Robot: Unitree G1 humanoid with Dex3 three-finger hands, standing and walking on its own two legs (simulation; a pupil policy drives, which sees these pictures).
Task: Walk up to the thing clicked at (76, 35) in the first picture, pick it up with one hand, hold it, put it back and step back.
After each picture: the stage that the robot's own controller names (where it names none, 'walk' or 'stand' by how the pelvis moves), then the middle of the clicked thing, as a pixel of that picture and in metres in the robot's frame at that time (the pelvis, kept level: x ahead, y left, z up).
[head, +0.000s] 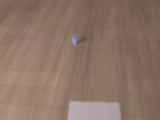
stand; (75, 39) +1.49 +0.13 -0.72
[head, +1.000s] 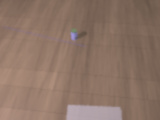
walk; (74, 34) +1.35 +0.20 -0.71
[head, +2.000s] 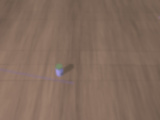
walk; (59, 70) +0.95 +0.21 -0.71
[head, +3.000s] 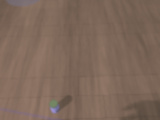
walk; (54, 106) +0.56 +0.24 -0.71
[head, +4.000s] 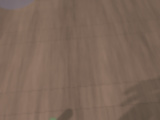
stand; out of the picture +0.38 +0.27 -0.70
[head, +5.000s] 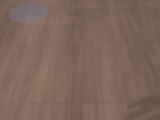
stand; out of the picture +0.35 +0.26 -0.72
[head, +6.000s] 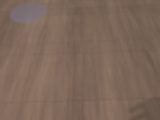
stand; out of the picture +0.38 +0.25 -0.72
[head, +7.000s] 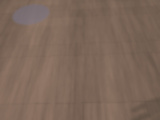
stand; out of the picture +0.37 +0.26 -0.73
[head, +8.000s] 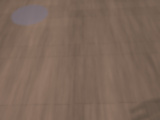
stand; out of the picture +0.36 +0.26 -0.73
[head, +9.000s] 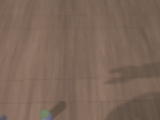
go down; (46, 116) +0.39 +0.26 -0.67
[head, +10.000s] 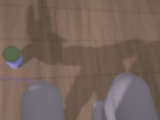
go down; (14, 58) +0.46 +0.27 -0.29
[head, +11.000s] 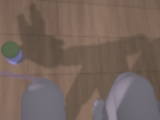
close in; (13, 53) +0.46 +0.27 -0.29
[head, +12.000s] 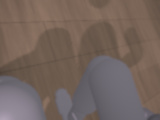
close in; out of the picture +0.45 +0.31 -0.23
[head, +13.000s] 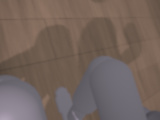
lift; out of the picture +0.44 +0.31 -0.23
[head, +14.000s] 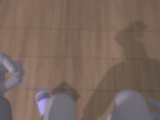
close; (45, 104) +0.29 +0.21 -0.37
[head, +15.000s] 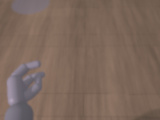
close; out of the picture +0.21 +0.19 -0.70
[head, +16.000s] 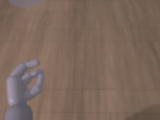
hold; out of the picture +0.21 +0.19 -0.70
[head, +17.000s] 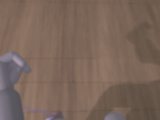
crouch; out of the picture +0.24 +0.18 -0.58
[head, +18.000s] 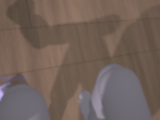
lower; (10, 99) +0.29 +0.19 -0.30
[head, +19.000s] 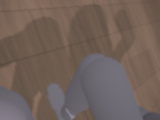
lower; out of the picture +0.28 +0.21 -0.26
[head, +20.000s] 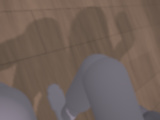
lower; out of the picture +0.28 +0.21 -0.26
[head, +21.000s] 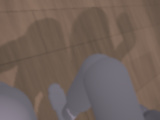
lower; out of the picture +0.29 +0.21 -0.26
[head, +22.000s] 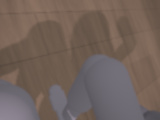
lower; out of the picture +0.29 +0.20 -0.26
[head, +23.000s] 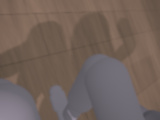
open; out of the picture +0.29 +0.20 -0.25
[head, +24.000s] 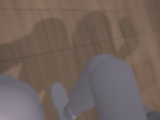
rise; out of the picture +0.29 +0.20 -0.26
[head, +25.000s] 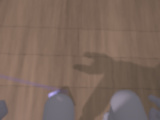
walk; (57, 102) +0.30 +0.15 -0.45
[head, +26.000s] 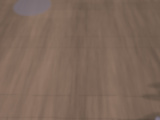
stand; out of the picture +0.23 +0.14 -0.69
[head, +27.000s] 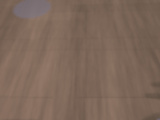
stand; out of the picture +0.22 +0.15 -0.69
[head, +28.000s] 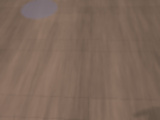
stand; out of the picture +0.23 +0.14 -0.73
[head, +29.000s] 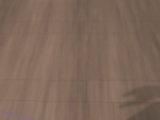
walk; out of the picture +0.27 +0.11 -0.73
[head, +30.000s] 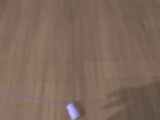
walk; (73, 112) +0.42 +0.06 -0.73
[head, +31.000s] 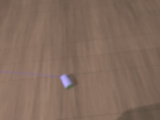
walk; (66, 81) +0.72 +0.21 -0.71
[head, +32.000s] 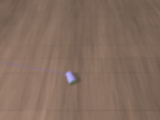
stand; (70, 78) +0.88 +0.15 -0.73
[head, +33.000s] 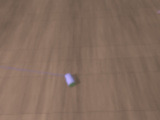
stand; (70, 80) +0.88 +0.18 -0.75
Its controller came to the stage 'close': yes
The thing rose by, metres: 0.20
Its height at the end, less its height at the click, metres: -0.02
